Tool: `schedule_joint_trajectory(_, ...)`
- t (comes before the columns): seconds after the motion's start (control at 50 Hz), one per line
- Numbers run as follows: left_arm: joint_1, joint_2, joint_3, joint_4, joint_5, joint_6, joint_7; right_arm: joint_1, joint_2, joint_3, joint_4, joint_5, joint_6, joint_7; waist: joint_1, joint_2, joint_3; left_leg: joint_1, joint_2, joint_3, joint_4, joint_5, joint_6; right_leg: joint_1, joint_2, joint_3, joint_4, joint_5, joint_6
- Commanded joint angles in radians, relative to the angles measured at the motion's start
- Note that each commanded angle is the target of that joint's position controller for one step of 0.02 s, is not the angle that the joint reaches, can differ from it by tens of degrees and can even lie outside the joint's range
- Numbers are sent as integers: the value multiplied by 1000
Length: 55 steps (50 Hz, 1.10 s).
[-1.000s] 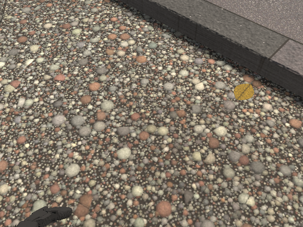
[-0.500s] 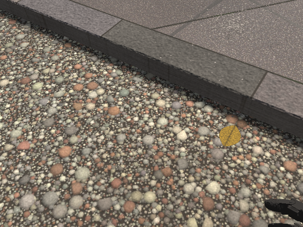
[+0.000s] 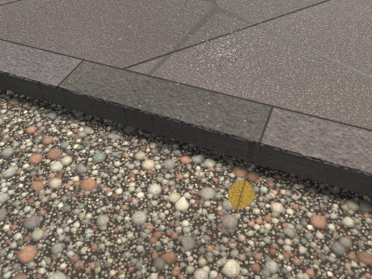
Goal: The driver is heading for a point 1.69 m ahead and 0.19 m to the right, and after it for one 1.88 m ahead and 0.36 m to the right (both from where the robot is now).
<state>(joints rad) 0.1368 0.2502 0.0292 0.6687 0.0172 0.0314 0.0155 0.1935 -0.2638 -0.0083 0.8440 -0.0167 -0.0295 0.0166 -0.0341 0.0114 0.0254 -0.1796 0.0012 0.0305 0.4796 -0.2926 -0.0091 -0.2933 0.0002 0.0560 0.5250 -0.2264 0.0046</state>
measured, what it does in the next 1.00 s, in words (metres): stands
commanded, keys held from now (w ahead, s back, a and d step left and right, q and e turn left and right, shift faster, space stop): no key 1.00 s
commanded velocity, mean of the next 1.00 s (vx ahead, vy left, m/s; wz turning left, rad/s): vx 0.01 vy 0.00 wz -0.02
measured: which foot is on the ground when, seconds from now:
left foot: down 0.00-1.00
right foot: down 0.00-1.00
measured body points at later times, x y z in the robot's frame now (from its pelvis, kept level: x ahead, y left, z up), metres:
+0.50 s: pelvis +0.02 -0.01 +0.00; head +0.03 -0.02 +0.45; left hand +0.15 +0.24 -0.12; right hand +0.09 -0.29 -0.14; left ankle -0.02 +0.12 -0.74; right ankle +0.03 -0.12 -0.74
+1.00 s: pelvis +0.01 -0.01 +0.00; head +0.02 -0.01 +0.45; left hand +0.09 +0.25 -0.14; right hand +0.02 -0.26 -0.15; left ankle -0.02 +0.12 -0.74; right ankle +0.03 -0.12 -0.74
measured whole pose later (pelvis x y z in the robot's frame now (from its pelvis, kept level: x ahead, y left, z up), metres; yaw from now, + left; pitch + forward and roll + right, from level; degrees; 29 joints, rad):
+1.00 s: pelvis +0.01 -0.01 +0.00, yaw +0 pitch -2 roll +0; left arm 0.15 0.22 0.03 1.04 0.00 0.02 0.03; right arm 0.28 -0.22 0.00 1.07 -0.01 -0.01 -0.04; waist -0.01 0.00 0.04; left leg -0.14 0.03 0.02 0.48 -0.31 -0.03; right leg -0.24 0.03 0.04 0.50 -0.23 -0.01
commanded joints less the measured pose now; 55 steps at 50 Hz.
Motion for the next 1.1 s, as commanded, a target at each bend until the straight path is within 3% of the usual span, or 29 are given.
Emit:
schedule_joint_trajectory(0.02, -7, 127, 34, -57, -2, -25, -5, 13, -120, -23, -42, -2, 5, -10, 15, -88, -58, -80, 43, -31, -51, 113, -2, 132, -82, 96, -52, 270, -68)
schedule_joint_trajectory(0.14, -11, 116, 33, -38, -6, -31, -4, 6, -121, -24, -12, 9, 13, -18, 18, -46, -91, -27, 54, -35, -33, 204, -8, 162, -74, 86, -15, 424, -75)
schedule_joint_trajectory(0.4, -12, 108, 38, 72, -8, -37, 0, 6, -124, -30, 74, 9, 39, -46, 11, -24, -56, 12, 55, -33, -61, 154, -17, 134, -51, 64, -59, 313, -69)
schedule_joint_trajectory(0.7, -11, 100, 33, 233, -14, -32, 16, 63, -93, -24, 166, 8, 27, -58, 17, -23, -2, -35, 42, -21, -91, 64, -15, 114, -28, 43, -103, 140, -55)
schedule_joint_trajectory(1.1, 6, 74, 19, 377, -20, -22, 20, 172, -39, -7, 219, 10, 13, -63, 29, -9, 17, -59, 34, -16, -100, 62, -5, 107, -12, 18, -106, 129, -46)
Keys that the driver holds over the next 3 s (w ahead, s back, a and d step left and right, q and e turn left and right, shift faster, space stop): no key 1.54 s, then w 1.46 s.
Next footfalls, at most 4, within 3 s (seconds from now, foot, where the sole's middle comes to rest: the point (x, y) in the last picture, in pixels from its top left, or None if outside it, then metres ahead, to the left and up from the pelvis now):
2.26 left None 0.46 0.12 -0.77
2.76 right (215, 225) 0.71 -0.08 -0.77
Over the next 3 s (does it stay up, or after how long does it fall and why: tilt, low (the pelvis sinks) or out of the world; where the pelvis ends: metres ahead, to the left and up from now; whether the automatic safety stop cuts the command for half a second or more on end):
stays up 0.68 -0.01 0.01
